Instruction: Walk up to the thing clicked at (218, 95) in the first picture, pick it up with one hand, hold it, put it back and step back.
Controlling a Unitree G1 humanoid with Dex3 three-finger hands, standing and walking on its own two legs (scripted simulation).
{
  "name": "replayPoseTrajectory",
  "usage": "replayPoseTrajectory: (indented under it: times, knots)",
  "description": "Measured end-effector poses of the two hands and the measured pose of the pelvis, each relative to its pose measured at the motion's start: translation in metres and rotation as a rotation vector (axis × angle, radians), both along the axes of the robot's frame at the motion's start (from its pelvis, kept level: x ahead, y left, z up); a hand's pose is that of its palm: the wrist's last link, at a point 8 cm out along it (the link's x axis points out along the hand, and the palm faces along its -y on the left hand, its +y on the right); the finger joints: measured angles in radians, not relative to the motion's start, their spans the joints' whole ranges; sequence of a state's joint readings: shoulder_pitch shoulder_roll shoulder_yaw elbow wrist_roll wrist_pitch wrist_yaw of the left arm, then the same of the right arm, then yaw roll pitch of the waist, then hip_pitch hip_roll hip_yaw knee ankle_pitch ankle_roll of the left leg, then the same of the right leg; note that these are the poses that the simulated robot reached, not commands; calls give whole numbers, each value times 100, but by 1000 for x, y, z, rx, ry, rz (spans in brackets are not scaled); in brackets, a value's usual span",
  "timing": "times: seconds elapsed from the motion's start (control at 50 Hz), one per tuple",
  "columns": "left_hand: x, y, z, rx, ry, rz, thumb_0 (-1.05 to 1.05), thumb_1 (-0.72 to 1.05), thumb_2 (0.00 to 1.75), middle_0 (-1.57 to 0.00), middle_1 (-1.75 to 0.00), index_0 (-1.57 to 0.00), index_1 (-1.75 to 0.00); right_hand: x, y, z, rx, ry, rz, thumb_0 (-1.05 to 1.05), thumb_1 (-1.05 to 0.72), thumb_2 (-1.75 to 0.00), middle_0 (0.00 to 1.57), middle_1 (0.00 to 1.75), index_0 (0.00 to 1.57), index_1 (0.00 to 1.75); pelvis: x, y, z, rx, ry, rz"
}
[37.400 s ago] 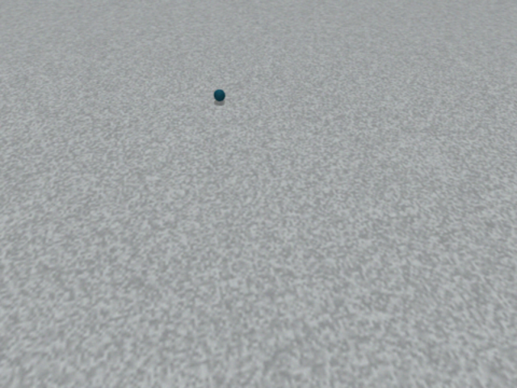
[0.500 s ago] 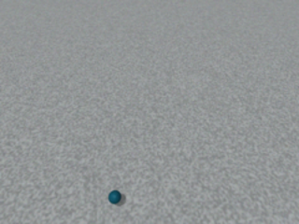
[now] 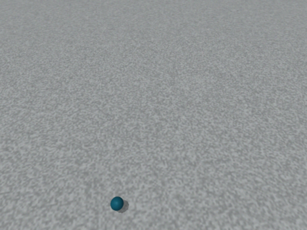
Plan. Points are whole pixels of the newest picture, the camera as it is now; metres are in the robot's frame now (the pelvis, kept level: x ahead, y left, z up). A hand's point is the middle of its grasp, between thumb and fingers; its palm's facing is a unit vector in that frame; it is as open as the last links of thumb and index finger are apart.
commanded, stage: stand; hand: left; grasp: from above
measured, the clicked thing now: (117, 203) +0.44 +0.24 -0.74
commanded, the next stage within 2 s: step back in 0.74 s
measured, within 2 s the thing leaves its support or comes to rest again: neither
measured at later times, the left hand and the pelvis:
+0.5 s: hand out of the picture +0.07 +0.24 -0.16, palm faces -0.01 -0.94 -0.33, open 7.4 cm; pelvis +0.00 +0.00 +0.00, yaw +0 degrees
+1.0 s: hand out of the picture +0.07 +0.26 -0.17, palm faces -0.04 -0.91 -0.41, open 7.4 cm; pelvis -0.04 -0.01 -0.02, yaw -1 degrees
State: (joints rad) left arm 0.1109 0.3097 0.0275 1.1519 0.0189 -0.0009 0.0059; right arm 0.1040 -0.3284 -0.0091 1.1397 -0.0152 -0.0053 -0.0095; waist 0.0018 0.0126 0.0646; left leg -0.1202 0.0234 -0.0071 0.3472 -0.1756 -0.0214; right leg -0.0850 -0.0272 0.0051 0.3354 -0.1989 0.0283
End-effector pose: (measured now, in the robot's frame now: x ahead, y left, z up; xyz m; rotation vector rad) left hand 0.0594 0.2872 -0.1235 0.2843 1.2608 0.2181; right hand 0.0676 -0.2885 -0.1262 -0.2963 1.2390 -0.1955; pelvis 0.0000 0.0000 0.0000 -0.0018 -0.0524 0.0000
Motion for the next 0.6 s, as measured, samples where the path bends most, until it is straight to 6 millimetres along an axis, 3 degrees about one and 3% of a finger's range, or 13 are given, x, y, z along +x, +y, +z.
replayPoseTrajectory:
  times: [0.6]
  knots:
    - [10, 1, 2, 4, -3, -18, 1, 90, 90, -21, -30, -21, -30, 0, -6, 1, -2, 10, -6, 0, -90, -90, 21, 30, 20, 30, 5, -3, 0, 1, 8, -4]
